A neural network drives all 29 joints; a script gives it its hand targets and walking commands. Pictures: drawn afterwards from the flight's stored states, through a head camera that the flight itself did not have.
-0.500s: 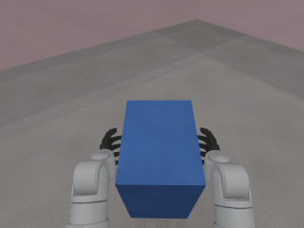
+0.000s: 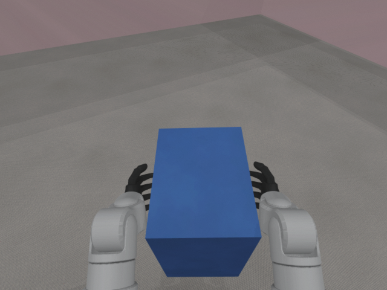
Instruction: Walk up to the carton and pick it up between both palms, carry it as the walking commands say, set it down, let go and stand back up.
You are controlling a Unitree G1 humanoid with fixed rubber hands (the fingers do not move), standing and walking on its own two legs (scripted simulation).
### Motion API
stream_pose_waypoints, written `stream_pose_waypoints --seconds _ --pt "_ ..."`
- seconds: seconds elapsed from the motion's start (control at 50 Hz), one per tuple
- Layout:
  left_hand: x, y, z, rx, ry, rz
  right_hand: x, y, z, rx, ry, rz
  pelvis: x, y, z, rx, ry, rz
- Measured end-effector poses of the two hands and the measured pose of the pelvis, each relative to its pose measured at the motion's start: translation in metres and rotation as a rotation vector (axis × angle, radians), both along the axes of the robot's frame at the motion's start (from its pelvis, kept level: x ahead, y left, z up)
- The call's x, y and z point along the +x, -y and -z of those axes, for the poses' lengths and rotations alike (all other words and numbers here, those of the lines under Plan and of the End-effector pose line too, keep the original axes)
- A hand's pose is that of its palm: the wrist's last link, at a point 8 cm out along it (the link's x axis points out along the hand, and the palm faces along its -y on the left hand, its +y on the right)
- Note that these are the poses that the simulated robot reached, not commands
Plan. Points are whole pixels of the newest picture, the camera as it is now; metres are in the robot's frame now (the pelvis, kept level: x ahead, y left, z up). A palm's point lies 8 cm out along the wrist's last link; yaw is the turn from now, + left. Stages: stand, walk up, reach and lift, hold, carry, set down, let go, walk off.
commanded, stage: carry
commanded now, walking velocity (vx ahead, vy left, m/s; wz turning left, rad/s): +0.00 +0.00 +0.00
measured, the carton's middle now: (201, 207) +0.30 +0.01 +0.03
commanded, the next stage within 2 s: hold in 1.70 s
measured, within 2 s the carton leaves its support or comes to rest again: neither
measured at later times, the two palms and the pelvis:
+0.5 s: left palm (154, 229) +0.22 +0.09 +0.09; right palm (305, 237) +0.22 -0.16 +0.10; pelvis -0.07 -0.03 +0.00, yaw -2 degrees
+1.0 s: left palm (152, 236) +0.21 +0.09 +0.10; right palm (308, 244) +0.20 -0.16 +0.10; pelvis -0.07 -0.03 +0.00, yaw -2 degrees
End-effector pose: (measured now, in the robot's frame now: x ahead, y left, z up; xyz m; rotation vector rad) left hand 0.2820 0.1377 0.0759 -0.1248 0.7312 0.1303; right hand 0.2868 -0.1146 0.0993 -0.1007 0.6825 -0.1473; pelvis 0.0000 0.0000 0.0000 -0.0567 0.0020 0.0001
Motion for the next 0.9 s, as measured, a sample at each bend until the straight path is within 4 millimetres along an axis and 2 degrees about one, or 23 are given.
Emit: stream_pose_waypoints --seconds 0.1,0.22,0.32,0.4,0.62,0.76,0.9 --pt "-0.005 0.008 -0.011 0.024 0.02 -0.005 -0.004 0.008 -0.006 0.021 0.019 -0.004 -0.007 0.008 -0.003 0.01 -0.036 0.008" --pt "-0.009 0.044 -0.008 0.079 0.007 0.035 -0.017 0.045 0.011 0.076 0.005 0.036 -0.018 0.028 0.003 0.055 -0.06 0.04" --pt "-0.026 0.058 -0.008 0.095 -0.012 0.042 -0.035 0.059 0.015 0.09 -0.013 0.041 -0.035 0.039 0.0 0.072 -0.039 0.042" --pt "-0.04 0.058 -0.01 0.085 0.009 0.042 -0.05 0.058 0.01 0.086 0.009 0.043 -0.049 0.039 0.001 0.071 -0.02 0.04" --pt "-0.078 0.04 -0.02 0.036 0.051 0.04 -0.089 0.04 -0.013 0.029 0.049 0.037 -0.079 0.025 0.001 0.06 0.014 0.038" --pt "-0.087 0.042 -0.023 0.055 0.041 0.04 -0.096 0.043 -0.011 0.042 0.039 0.033 -0.084 0.027 0.002 0.063 0.018 0.038" --pt "-0.083 0.044 -0.022 0.067 0.024 0.041 -0.092 0.045 -0.007 0.052 0.022 0.032 -0.08 0.029 0.001 0.066 0.011 0.038"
